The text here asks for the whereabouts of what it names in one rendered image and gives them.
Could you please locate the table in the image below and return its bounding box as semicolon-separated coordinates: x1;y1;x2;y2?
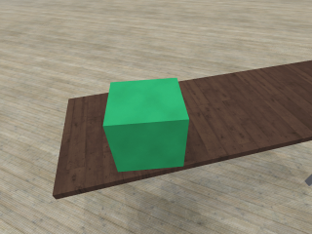
52;60;312;200

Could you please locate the carton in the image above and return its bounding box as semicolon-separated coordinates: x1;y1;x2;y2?
102;78;189;173

